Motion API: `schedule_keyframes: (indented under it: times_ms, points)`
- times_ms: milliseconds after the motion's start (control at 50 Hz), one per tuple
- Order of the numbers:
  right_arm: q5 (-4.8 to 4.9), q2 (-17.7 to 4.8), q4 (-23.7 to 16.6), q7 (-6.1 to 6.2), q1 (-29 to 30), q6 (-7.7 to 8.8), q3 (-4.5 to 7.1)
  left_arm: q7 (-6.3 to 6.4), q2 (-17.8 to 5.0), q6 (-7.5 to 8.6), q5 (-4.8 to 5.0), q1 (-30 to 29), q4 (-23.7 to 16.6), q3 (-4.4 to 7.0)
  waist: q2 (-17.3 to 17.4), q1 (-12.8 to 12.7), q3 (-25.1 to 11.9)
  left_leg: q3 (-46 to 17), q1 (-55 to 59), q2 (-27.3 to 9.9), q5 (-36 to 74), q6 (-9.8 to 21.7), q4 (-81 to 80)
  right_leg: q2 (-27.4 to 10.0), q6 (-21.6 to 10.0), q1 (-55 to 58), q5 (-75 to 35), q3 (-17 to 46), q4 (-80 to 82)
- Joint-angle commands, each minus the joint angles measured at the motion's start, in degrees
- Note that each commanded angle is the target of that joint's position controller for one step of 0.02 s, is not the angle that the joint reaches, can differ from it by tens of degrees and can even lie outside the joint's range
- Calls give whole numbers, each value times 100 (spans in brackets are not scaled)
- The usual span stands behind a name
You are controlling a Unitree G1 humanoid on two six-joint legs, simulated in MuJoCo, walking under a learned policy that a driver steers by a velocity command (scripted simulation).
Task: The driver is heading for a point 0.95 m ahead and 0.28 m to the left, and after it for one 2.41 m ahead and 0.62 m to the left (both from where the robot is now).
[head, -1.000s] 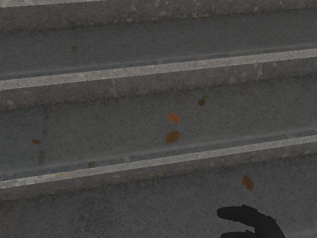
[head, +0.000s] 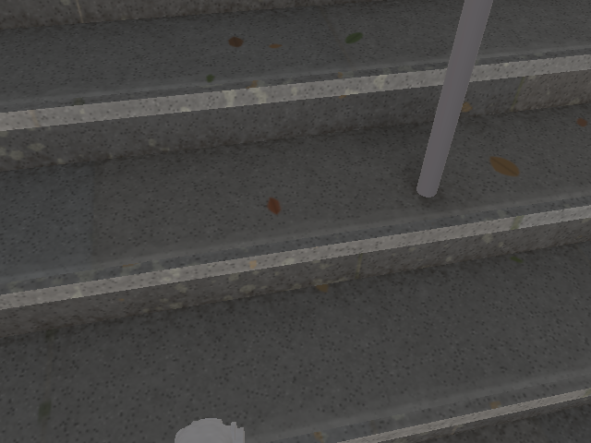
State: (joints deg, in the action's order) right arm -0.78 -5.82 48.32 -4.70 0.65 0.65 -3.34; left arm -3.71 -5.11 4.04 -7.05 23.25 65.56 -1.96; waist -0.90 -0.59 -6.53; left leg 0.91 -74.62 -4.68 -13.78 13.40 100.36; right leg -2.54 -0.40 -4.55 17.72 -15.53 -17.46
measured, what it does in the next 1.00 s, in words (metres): climbs, turning left: left foot 0.16 m higher, then right foot 0.16 m higher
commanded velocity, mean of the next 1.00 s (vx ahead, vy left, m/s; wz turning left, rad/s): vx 0.49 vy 0.00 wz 0.57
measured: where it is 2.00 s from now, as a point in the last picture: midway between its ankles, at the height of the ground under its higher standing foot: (182, 237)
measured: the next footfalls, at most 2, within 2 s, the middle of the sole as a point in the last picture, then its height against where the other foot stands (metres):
left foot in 0.06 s outside the picture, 0.16 m higher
right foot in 0.58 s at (332, 377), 0.16 m higher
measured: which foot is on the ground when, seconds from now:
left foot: up 0.00-0.04, down 0.06-0.60, up 0.62-1.00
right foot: down 0.00-0.12, up 0.14-0.56, down 0.58-1.00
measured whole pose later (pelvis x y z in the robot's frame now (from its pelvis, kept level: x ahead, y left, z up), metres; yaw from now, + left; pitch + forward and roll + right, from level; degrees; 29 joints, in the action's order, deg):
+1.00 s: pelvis +0.55 +0.08 +0.30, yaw +34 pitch +5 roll -2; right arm 0.1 -8.3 52.3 -4.9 -1.8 2.5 -2.8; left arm -0.6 -4.5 4.4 -8.4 27.8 67.3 -2.9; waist 1.7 -3.5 -6.8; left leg -5.0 -80.4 -2.3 -9.9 15.3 117.9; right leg -1.5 -0.6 -5.7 21.3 -18.4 -23.1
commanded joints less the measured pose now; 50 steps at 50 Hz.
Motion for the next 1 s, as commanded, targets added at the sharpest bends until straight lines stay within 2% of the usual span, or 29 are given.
schedule_keyframes:
  times_ms: [20,60,80,100,120,140,160,200,260,300,340,380,440,500,520,560,580,600,620,640,660,680,700,720,740,800,860,920,1000]
  points:
    - [23,-315,-478,-63,473,-113,120,-134,-1308,181,148,-111,-452,170,-693,457,316,834,2426,480,-382,-379,-1256,-1624,-1464,-915,-5879,232,1130]
    - [53,-535,-418,-113,-187,19,249,-145,-1776,310,271,-177,-448,373,-703,713,108,1035,2353,1031,-768,-439,-3343,-1683,-1498,1073,-8254,-53,-64]
    - [134,-680,-343,-13,-537,93,352,-185,-1595,307,157,91,-262,377,-978,678,-108,885,3212,1261,-797,-388,-3726,-1734,-1493,1065,-9003,-68,-745]
    - [140,-1049,-153,121,-1358,145,477,-150,-1186,324,-24,448,-365,344,-332,588,-1116,-264,5481,1040,1643,119,-3368,-1288,-1028,-420,-8333,-13,-2133]
    - [106,-1262,100,256,-2413,136,516,-295,-1178,265,-43,546,-380,295,184,872,-1716,-2065,7129,558,570,540,-4873,-795,-709,-1943,-5652,393,-3439]
    - [-198,-1676,549,252,-3599,46,650,-424,-1018,159,256,-635,-683,352,1040,1440,-1085,-4248,7702,-126,-255,842,-6899,248,-381,-3986,-1178,1190,-5296]
    - [-278,-1910,652,306,-3484,137,803,-458,-811,124,490,-884,-822,329,1235,1282,-650,-4960,7214,-309,-1107,648,-7270,411,-445,-4981,-1468,2403,-7398]
    - [-256,-1111,937,250,-2844,224,667,-217,-646,230,298,-1065,-889,328,867,659,46,-4371,5840,-155,-1009,631,-7067,466,-657,-5587,-1798,2875,-9126]
    - [-101,-379,891,160,-1312,187,391,-38,-468,117,327,-1226,-1235,172,-31,-230,-245,-3265,5078,-18,278,423,-7144,457,-961,-6158,-1466,2792,-10164]
    - [-241,-286,1159,131,-1393,286,302,-1,-706,-44,270,-1257,-1376,166,-29,-326,-172,-2183,5147,243,729,217,-7130,242,-870,-6677,-1102,2353,-9986]
    - [-384,-372,1188,152,-1608,479,265,44,-794,-50,384,-1600,-1507,182,73,-259,238,-1718,4339,399,295,97,-7533,-18,-838,-6226,-1063,1900,-9505]
    - [-540,-271,1651,217,-2744,437,192,119,-514,-2,423,-2497,-1910,-29,452,183,365,-2310,4917,136,-99,113,-7588,38,-1045,-7198,114,2006,-10527]
    - [-584,-519,1881,247,-3496,621,165,220,-525,-8,238,-3446,-2682,-152,76,371,392,-2755,6072,-148,-4,8,-7756,-197,-847,-7787,142,2017,-8575]
    - [-118,-803,1418,-27,-2902,619,196,147,-301,-334,262,-4705,-3331,-251,595,376,837,-2659,3327,-380,-416,409,-9449,-192,-396,-4614,1031,920,-6377]
    - [-14,-954,1206,-57,-2618,642,197,15,-72,-365,309,-4072,-3181,-266,1111,28,764,-2464,3080,-597,1356,501,-9276,19,-258,-3543,502,487,-6805]
    - [192,-1653,1004,-17,-2452,751,460,15,-879,-306,530,-3383,-2942,29,988,-434,-60,-2004,5020,-442,6618,306,-8264,745,-170,-3031,449,288,-5167]
    - [82,-1715,924,-86,-2449,830,604,144,-1344,-182,628,-2653,-2728,224,952,-491,-532,-1971,5722,-380,8312,-23,-7227,760,-404,-2216,302,801,-4514]
    - [-202,-943,861,-118,-2712,857,522,255,-1478,-85,503,-1194,-2394,290,-219,-714,-2124,-1890,4627,276,6747,-444,-5070,-251,-1327,338,-1615,2932,-3878]
    - [-289,-286,851,-242,-2829,788,413,324,-1793,-85,340,262,-1925,312,-1838,-1002,-2640,-1873,2306,1475,655,-708,-3071,-1775,-2385,1986,-22,6533,-1527]
    - [-55,-730,906,-260,-1945,660,608,375,-1873,-20,228,767,-1675,380,-1728,-1446,-1030,-2272,1059,1274,771,-685,-306,-1728,-1878,763,2995,7549,-681]
    - [-40,-580,994,-197,-1876,670,591,323,-1989,91,324,94,-1400,445,-1396,-930,147,-1891,579,897,1321,-522,276,-1590,-1615,-535,4124,6681,-680]
    - [-62,-573,1115,-60,-1943,614,596,284,-1506,89,438,-743,-1337,392,-690,-445,313,-1474,957,675,1469,-409,617,-1640,-1647,-1394,3120,5558,-923]
    - [-193,-493,1032,33,-1747,567,560,269,-594,12,486,-1065,-1174,190,213,-229,108,-1344,1174,554,1415,-233,793,-1698,-1573,-1665,2075,4725,-1074]
    - [-193,-349,1035,7,-1641,487,495,248,130,-70,451,-1269,-1060,6,106,69,-61,-1442,1341,391,1537,-41,1062,-1602,-1439,-1914,1135,4296,-917]
    - [-130,-211,963,0,-1635,403,469,268,446,-52,476,-1536,-1037,-56,171,251,27,-1541,1257,322,1364,65,1031,-1516,-1292,-2085,682,3829,-736]
    - [0,-20,868,-130,-1273,375,269,364,93,67,158,-1807,-847,39,155,542,254,-1263,796,258,1286,132,687,-1036,-955,-2154,31,1932,-281]
    - [3,-579,732,-333,-726,267,333,322,-356,99,15,-1202,-708,75,-131,192,449,-626,452,132,951,-199,1530,-1158,-1252,-1875,-346,1176,417]
    - [46,-304,250,-113,129,270,90,296,-257,43,-188,367,11,-55,182,-243,577,-1034,-1722,217,391,339,2390,-1461,-1207,154,-1210,1161,232]
    - [147,-380,-405,73,867,251,-3,361,-403,147,-170,719,88,-71,-116,-217,380,-434,-1710,116,40,212,1632,-1341,-1082,909,-3037,653,409]
Over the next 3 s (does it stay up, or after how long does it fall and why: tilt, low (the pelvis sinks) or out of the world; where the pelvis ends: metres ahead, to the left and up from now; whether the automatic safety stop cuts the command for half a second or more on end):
stays up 0.79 0.20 0.45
